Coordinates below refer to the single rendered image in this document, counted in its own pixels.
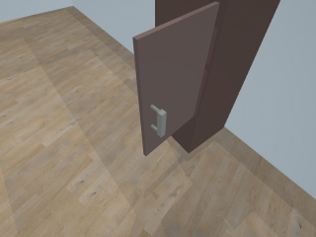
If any cupboard door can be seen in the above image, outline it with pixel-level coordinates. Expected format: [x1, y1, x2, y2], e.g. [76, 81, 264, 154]
[132, 1, 220, 156]

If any handle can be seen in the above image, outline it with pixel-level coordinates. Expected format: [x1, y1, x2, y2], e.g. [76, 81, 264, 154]
[150, 105, 167, 137]

